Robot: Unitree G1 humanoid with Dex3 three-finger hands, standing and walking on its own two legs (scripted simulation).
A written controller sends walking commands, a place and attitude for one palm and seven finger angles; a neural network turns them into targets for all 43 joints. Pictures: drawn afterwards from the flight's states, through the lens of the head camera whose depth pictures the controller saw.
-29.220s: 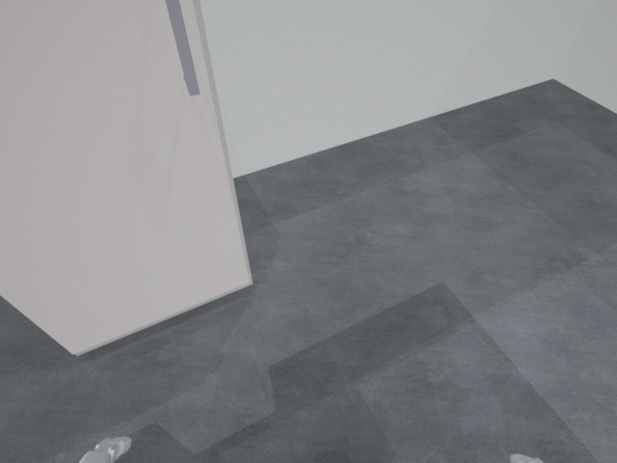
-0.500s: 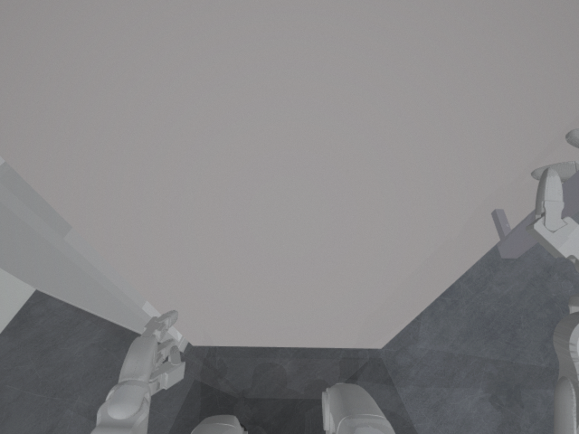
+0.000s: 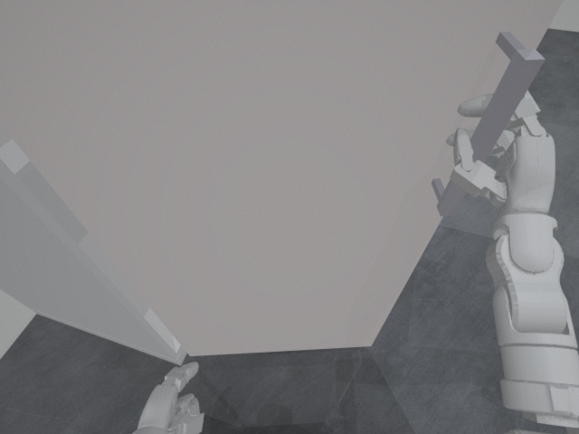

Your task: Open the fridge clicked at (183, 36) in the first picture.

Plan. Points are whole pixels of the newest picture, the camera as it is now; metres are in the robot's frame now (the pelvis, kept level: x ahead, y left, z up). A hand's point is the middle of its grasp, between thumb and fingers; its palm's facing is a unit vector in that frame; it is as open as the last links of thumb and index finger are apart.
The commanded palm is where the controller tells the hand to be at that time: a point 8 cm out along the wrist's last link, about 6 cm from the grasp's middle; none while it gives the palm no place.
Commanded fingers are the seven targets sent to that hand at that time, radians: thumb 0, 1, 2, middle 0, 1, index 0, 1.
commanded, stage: stop walking and hold the door back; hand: right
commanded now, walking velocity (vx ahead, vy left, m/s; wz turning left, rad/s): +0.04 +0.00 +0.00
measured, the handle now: (471, 138) +0.42 -0.19 +0.20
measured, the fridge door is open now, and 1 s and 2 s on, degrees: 69 70 67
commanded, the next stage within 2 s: loosen the grip on the handle in 0.42 s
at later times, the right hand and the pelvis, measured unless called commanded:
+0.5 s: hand (454, 152) +0.40 -0.17 +0.19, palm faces +0.19 +0.97 -0.16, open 5.2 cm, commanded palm +0.36 -0.22 +0.20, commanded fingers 0.00 -0.90 -0.90 0.45 1.40 0.45 1.40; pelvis -0.01 +0.02 +0.00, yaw +0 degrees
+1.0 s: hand (470, 166) +0.38 -0.18 +0.19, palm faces +0.20 +0.96 -0.18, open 13.6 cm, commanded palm +0.35 -0.23 +0.20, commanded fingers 0.00 0.55 -0.20 0.25 1.15 0.25 1.15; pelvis -0.02 +0.04 -0.01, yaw +1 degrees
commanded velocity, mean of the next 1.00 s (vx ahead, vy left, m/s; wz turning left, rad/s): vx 0.02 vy -0.02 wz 0.00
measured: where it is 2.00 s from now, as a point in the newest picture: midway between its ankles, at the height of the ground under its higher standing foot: outside the picture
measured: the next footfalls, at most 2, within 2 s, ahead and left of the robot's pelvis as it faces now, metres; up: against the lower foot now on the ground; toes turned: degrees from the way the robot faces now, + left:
left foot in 0.02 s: +0.03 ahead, +0.12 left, +0.00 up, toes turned +4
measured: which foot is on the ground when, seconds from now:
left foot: up 0.00-0.00, down 0.02-1.00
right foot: down 0.00-1.00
